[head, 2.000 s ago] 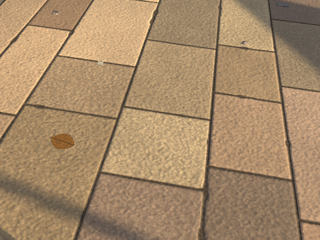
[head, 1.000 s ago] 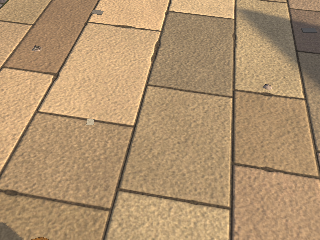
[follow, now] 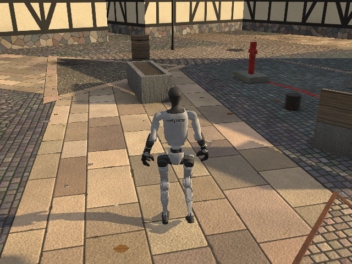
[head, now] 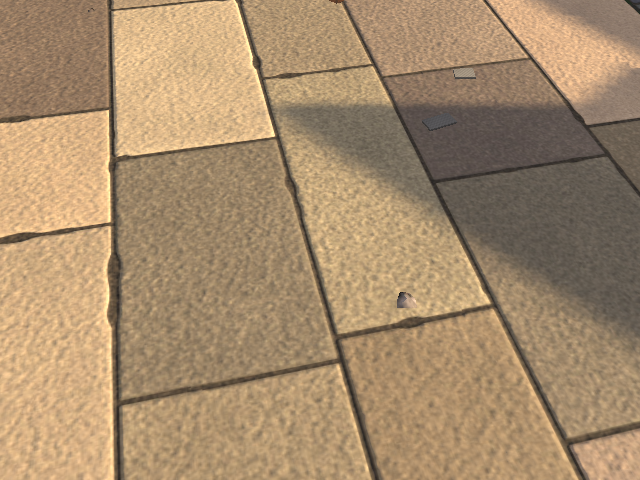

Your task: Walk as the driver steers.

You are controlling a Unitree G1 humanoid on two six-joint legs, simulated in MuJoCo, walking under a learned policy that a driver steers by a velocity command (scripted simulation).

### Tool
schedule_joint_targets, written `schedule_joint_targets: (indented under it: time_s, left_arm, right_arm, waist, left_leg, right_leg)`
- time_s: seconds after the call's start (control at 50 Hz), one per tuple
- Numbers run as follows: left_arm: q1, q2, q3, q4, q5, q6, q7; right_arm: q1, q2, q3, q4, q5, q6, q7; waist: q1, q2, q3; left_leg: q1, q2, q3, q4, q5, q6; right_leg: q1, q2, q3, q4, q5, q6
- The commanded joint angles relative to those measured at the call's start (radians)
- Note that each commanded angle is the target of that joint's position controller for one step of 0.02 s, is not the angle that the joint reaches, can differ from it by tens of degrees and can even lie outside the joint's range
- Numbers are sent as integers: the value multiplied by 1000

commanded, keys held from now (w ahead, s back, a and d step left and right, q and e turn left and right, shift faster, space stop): w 1.00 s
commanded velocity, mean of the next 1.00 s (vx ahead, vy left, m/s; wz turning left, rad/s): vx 0.50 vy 0.00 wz -0.05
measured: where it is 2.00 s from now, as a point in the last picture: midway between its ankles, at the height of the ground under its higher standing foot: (345, 263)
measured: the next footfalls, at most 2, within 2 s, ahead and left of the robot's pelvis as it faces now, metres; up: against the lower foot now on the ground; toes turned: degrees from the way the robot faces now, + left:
right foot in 0.34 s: +0.34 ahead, -0.15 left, +0.00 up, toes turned -2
left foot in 0.88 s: +0.65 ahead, +0.07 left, +0.00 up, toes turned +1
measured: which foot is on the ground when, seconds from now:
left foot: down 0.00-0.36, up 0.38-0.86, down 0.88-1.00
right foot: up 0.00-0.32, down 0.34-0.90, up 0.92-1.00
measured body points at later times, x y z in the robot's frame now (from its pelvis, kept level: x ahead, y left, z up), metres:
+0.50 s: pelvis +0.27 -0.07 +0.00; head +0.29 -0.08 +0.45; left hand +0.41 +0.20 -0.09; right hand +0.33 -0.35 -0.13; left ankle +0.20 +0.09 -0.65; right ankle +0.30 -0.15 -0.74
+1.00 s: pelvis +0.54 -0.01 +0.00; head +0.57 +0.00 +0.44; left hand +0.58 +0.27 -0.14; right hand +0.70 -0.28 -0.10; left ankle +0.61 +0.07 -0.74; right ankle +0.42 -0.15 -0.65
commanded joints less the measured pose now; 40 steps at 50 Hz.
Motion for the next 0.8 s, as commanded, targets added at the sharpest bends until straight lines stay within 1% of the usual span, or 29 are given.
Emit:
schedule_joint_targets:
  time_s: [0.02,0.04,0.08,0.12,0.16,0.18,0.24,0.28,0.3,0.32,0.34,0.36,0.38,0.4,0.42,0.44,0.46,0.48,0.5,0.52,0.54,0.58,0.6,0.64,0.68,0.74,0.76,0.8]
  left_arm:
    - [-33,75,23,-90,3,-22,-7]
    - [-47,59,18,-94,6,-21,-8]
    - [-112,36,5,-118,14,-23,-11]
    - [-172,23,-3,-128,13,-28,-17]
    - [-231,23,-5,-139,8,-34,-23]
    - [-259,27,-4,-145,4,-35,-26]
    - [-329,40,-1,-173,-3,-40,-36]
    - [-336,58,5,-182,-3,-43,-43]
    - [-304,72,12,-175,-1,-45,-44]
    - [-224,95,26,-153,4,-45,-40]
    - [-83,139,50,-111,9,-43,-32]
    - [104,218,71,-82,21,-37,-20]
    - [128,270,78,-64,17,-31,-27]
    - [114,174,53,-71,6,-30,-30]
    - [50,144,40,-75,3,-32,-30]
    - [-12,129,33,-81,11,-34,-32]
    - [-55,103,26,-83,19,-36,-36]
    - [-77,100,25,-82,27,-40,-36]
    - [-87,91,25,-78,23,-46,-37]
    - [-84,91,25,-68,17,-53,-37]
    - [-79,101,29,-57,16,-58,-35]
    - [-55,120,35,-35,15,-60,-27]
    - [-43,124,35,-25,14,-58,-23]
    - [-19,133,36,-7,11,-53,-17]
    - [20,148,39,16,5,-49,-12]
    - [82,158,41,57,-1,-37,-9]
    - [94,159,42,68,-2,-31,-8]
    - [102,167,46,85,-5,-20,-3]
  right_arm:
    - [39,-102,-22,-31,3,-8,-3]
    - [46,-115,-25,-23,10,-9,-4]
    - [59,-153,-35,-9,17,-6,-8]
    - [72,-172,-39,4,20,1,-12]
    - [97,-181,-39,20,26,7,-13]
    - [118,-185,-39,31,29,10,-13]
    - [165,-191,-40,62,35,22,-14]
    - [171,-204,-44,75,37,33,-18]
    - [163,-213,-46,78,37,39,-21]
    - [148,-215,-45,78,39,43,-24]
    - [152,-191,-35,75,33,45,-26]
    - [148,-133,-9,43,3,41,-29]
    - [264,-41,17,32,13,21,-24]
    - [197,-150,-7,42,32,7,-18]
    - [112,-183,-18,14,46,-1,-13]
    - [71,-170,-16,10,39,-3,-16]
    - [50,-159,-19,9,21,2,-19]
    - [76,-143,-18,10,20,9,-16]
    - [92,-127,-16,19,20,18,-16]
    - [94,-112,-14,21,19,27,-17]
    - [74,-104,-12,16,16,34,-19]
    - [3,-95,-9,-7,8,38,-21]
    - [-28,-88,-7,-15,7,37,-19]
    - [-93,-74,0,-30,10,30,-12]
    - [-167,-65,6,-48,14,23,-3]
    - [-252,-70,8,-80,22,16,11]
    - [-272,-75,8,-91,23,14,17]
    - [-281,-87,5,-103,23,10,27]
  waist:
    - [-10,140,-20]
    - [-10,137,-14]
    - [-23,119,-1]
    - [-42,111,4]
    - [-63,110,13]
    - [-74,110,17]
    - [-86,114,36]
    - [-69,121,37]
    - [-43,126,21]
    - [9,118,-26]
    - [72,98,-120]
    - [139,-31,-275]
    - [74,-287,-372]
    - [109,-161,-299]
    - [97,-114,-168]
    - [68,-42,-103]
    - [42,-13,-49]
    - [8,-59,-50]
    - [-5,-60,-48]
    - [-15,-56,-42]
    - [-18,-42,-28]
    - [-5,-17,1]
    - [3,-11,8]
    - [26,-13,23]
    - [54,-10,38]
    - [82,-8,60]
    - [83,-11,64]
    - [70,-21,60]
  left_leg:
    - [208,266,-325,-245,79,184]
    - [193,265,-294,-263,117,192]
    - [177,269,-245,-290,173,203]
    - [165,249,-185,-304,187,186]
    - [157,232,-138,-303,196,169]
    - [163,235,-131,-299,197,164]
    - [228,271,-139,-272,197,149]
    - [280,297,-146,-236,245,133]
    - [292,298,-138,-194,326,121]
    - [283,271,-103,-96,468,100]
    - [222,222,-61,78,525,73]
    - [19,159,-11,402,247,30]
    - [-331,3,-28,695,-383,-17]
    - [-444,57,-121,798,-405,-9]
    - [-490,100,-100,798,-310,2]
    - [-456,139,-77,759,-222,-3]
    - [-424,162,-73,710,-166,-9]
    - [-364,183,-80,686,-129,-19]
    - [-329,189,-79,662,-116,-29]
    - [-319,190,-72,638,-101,-38]
    - [-331,192,-67,607,-72,-46]
    - [-377,196,-66,503,21,-61]
    - [-381,193,-63,439,81,-63]
    - [-356,175,-49,308,192,-60]
    - [-323,153,-29,203,267,-55]
    - [-333,133,-26,121,271,-39]
    - [-344,129,-29,100,246,-28]
    - [-339,119,-29,66,175,-3]
  right_leg:
    - [-234,-105,16,-74,52,11]
    - [-235,-110,0,-122,62,18]
    - [-239,-121,-19,-247,136,32]
    - [-205,-115,-36,-378,257,35]
    - [-156,-95,-54,-486,359,38]
    - [-138,-86,-60,-519,391,38]
    - [-133,-72,-58,-588,387,18]
    - [-111,-64,-62,-625,329,-7]
    - [-53,-51,-75,-646,306,-22]
    - [74,-27,-99,-680,308,-44]
    - [286,-31,-97,-680,317,-75]
    - [579,-235,133,-649,350,-147]
    - [816,-411,569,-772,114,-288]
    - [760,-386,598,-833,-31,-260]
    - [642,-355,465,-854,6,-227]
    - [519,-314,369,-877,115,-212]
    - [421,-275,296,-910,213,-203]
    - [355,-266,258,-933,280,-210]
    - [317,-251,224,-959,321,-216]
    - [290,-244,187,-976,357,-221]
    - [273,-239,158,-994,379,-223]
    - [272,-236,114,-1015,429,-225]
    - [277,-225,87,-1019,437,-215]
    - [275,-200,36,-1027,434,-192]
    - [285,-195,11,-1030,412,-179]
    - [367,-230,16,-1004,406,-175]
    - [405,-246,21,-987,423,-170]
    - [473,-273,29,-941,487,-154]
